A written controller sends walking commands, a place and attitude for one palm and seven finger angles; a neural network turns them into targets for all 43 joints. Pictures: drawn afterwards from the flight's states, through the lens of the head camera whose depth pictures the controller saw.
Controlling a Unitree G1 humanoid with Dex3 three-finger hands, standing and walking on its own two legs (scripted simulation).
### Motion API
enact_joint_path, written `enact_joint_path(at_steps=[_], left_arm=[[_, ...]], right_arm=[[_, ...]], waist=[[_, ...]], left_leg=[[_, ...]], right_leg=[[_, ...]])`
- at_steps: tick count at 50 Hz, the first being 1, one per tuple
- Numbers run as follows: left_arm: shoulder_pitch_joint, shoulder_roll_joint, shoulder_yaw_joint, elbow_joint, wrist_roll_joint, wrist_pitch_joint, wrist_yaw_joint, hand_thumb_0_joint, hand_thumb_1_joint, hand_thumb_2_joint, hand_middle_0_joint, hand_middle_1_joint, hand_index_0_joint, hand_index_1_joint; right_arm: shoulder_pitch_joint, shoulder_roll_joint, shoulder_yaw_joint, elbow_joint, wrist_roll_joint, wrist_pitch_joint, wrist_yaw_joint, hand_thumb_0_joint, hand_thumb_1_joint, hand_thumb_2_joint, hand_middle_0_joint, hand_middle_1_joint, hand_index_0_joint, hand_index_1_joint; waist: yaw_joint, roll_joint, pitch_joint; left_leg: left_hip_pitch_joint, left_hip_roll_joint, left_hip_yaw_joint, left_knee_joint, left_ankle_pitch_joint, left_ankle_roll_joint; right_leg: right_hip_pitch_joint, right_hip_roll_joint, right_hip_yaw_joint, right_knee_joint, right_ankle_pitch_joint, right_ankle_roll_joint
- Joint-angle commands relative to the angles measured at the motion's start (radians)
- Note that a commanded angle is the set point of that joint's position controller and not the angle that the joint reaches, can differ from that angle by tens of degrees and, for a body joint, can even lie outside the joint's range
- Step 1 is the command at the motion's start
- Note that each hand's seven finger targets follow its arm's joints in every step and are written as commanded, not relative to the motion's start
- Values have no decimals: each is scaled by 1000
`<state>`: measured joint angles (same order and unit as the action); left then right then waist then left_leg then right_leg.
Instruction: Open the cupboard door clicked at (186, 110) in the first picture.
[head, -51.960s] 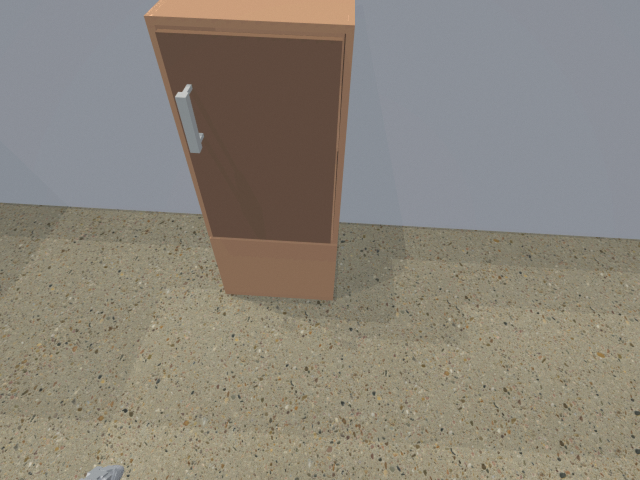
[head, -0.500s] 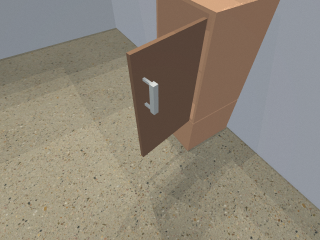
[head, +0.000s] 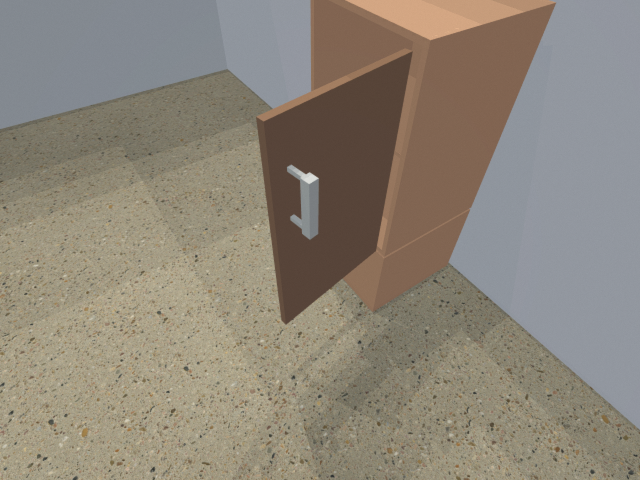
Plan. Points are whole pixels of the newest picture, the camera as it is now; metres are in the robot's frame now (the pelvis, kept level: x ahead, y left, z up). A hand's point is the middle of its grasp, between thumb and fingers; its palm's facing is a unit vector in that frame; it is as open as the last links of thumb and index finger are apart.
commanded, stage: look to check the result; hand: left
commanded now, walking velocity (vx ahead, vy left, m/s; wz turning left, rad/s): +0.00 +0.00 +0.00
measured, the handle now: (301, 202) +0.57 +0.07 +0.00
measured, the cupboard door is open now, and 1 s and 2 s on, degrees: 100 100 100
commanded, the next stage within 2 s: stand and wait in 0.56 s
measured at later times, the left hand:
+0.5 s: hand out of the picture +0.00 +0.17 -0.18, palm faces +0.04 -0.98 -0.18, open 7.4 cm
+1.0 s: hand out of the picture +0.01 +0.17 -0.17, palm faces +0.04 -0.98 -0.20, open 7.4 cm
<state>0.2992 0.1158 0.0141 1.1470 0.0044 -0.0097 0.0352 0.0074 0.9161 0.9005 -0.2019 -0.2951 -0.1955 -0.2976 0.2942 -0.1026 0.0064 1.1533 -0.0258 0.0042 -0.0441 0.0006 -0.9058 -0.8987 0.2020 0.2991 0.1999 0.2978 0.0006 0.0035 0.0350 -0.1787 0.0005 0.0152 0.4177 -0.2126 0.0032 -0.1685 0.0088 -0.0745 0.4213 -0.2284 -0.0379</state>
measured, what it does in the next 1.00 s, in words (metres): stands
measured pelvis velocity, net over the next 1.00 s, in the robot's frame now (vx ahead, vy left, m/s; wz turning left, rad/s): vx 0.02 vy -0.01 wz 0.00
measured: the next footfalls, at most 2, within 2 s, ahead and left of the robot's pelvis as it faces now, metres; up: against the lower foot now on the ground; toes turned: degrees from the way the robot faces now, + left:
none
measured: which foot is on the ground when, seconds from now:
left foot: down 0.00-1.00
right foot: down 0.00-1.00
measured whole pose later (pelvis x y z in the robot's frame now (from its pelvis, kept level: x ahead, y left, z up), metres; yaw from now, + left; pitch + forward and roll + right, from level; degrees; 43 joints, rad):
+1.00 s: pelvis +0.02 -0.01 +0.00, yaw +0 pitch -1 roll +0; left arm 0.26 0.15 0.01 1.14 0.00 -0.02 0.03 0.00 0.91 0.90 -0.20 -0.30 -0.20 -0.30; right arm 0.25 -0.15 0.01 1.16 -0.02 0.00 -0.04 0.00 -0.90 -0.90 0.20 0.30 0.20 0.30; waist 0.00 0.00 0.05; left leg -0.14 0.01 0.01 0.38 -0.21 -0.01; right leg -0.13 0.02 -0.08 0.38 -0.23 -0.05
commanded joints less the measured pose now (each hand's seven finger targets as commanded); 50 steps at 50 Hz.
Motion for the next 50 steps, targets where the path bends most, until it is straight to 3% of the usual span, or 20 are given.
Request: enact_joint_path(at_steps=[1, 42, 48, 50], left_arm=[[70, 92, 14, -12, 4, -9, 5, 0, 900, 900, -200, -300, -200, -300], [37, 139, 16, -22, 2, -18, 3, 0, 900, 900, -200, -300, -200, -300], [28, 149, 15, -20, 2, -21, 2, 0, 900, 900, -200, -300, -200, -300], [25, 150, 15, -21, 2, -20, 2, 0, 900, 900, -200, -300, -200, -300]], right_arm=[[82, -84, -12, -16, 4, -10, 1, 0, -900, -900, 200, 300, 200, 300], [26, -140, -17, -15, 6, -13, 0, 0, -900, -900, 200, 300, 200, 300], [14, -151, -17, -14, 6, -15, 0, 0, -900, -900, 200, 300, 200, 300], [14, -152, -17, -13, 6, -15, -1, 0, -900, -900, 200, 300, 200, 300]], waist=[[-5, 14, 54], [-2, 10, 35], [-4, -9, 19], [-5, 14, 24]], left_leg=[[-38, 85, -73, -89, 63, 29], [12, 90, -69, -90, 125, 25], [28, 94, -71, -89, 159, 25], [26, 95, -69, -92, 164, 24]], right_leg=[[-31, -110, 110, -101, 31, -8], [5, -114, 116, -125, 90, -9], [19, -120, 112, -119, 145, -8], [23, -121, 113, -120, 153, -8]])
